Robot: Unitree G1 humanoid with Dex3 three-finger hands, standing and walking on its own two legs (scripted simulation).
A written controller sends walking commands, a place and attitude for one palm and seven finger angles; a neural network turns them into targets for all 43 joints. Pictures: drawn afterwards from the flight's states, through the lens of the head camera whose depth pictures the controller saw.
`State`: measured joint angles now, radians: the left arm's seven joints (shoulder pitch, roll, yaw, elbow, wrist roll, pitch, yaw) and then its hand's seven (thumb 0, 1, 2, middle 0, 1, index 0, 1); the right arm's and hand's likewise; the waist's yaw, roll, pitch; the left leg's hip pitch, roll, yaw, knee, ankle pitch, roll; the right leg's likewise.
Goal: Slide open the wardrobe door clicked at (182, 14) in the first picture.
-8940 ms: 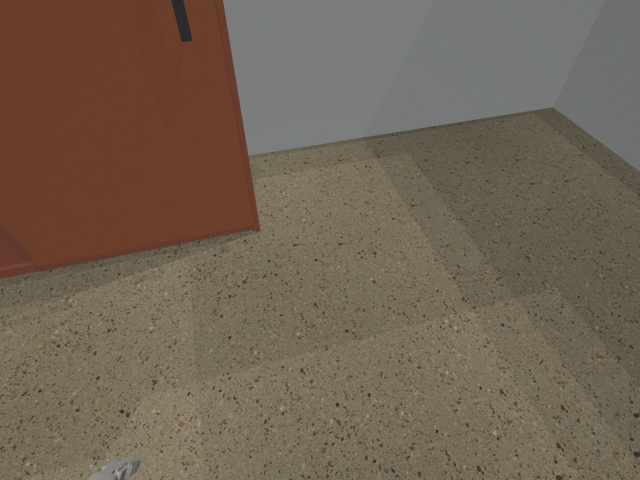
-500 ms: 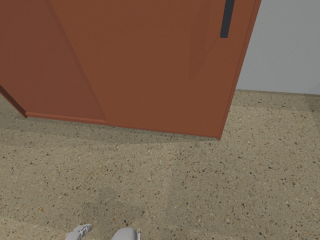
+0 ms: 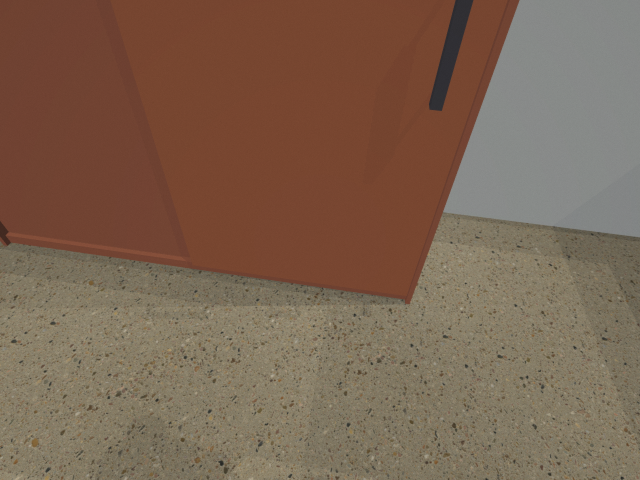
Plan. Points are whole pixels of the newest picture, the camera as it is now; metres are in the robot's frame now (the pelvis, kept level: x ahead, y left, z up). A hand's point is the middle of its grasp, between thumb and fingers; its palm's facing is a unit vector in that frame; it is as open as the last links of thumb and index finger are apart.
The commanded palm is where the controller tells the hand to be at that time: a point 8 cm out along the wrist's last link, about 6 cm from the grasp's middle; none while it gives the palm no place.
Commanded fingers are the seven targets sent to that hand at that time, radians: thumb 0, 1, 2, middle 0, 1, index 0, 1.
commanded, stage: take the last steps up to it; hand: right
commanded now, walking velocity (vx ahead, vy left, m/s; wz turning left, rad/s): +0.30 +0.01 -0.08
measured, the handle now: (452, 36) +0.90 -0.17 +0.21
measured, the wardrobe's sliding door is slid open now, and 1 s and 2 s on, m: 0.00 0.00 0.00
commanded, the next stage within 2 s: come to a stop and stand still in 1.42 s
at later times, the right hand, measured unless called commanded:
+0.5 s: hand out of the picture -0.10 -0.08 -0.15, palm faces +0.29 +0.95 -0.13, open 7.4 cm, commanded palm none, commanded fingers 0.00 -0.90 -0.90 0.20 0.30 0.20 0.30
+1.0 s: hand (473, 384) +0.34 -0.23 -0.15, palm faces +0.07 +0.97 -0.22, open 7.4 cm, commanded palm none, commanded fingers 0.00 -0.90 -0.90 0.20 0.30 0.20 0.30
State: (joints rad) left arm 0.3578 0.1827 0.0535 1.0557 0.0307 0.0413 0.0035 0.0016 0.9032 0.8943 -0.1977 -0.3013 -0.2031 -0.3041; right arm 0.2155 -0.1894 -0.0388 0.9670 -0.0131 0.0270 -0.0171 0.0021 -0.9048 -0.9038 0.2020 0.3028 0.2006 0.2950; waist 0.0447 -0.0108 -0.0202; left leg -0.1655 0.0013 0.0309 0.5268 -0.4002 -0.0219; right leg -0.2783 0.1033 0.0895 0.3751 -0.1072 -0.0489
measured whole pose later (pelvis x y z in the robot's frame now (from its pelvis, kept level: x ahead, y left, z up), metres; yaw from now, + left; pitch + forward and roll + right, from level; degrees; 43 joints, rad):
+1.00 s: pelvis +0.23 -0.03 +0.00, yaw -2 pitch -2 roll -2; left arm 0.38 0.16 0.06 1.09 0.03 -0.06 0.01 -0.02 0.92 0.89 -0.19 -0.30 -0.20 -0.30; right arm 0.15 -0.20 -0.08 0.97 -0.03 0.01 0.01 0.00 -0.91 -0.90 0.20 0.30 0.19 0.29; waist 0.03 0.02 0.02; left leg -0.55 0.14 0.05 0.87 -0.18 -0.04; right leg -0.04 -0.02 -0.20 0.34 -0.26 -0.02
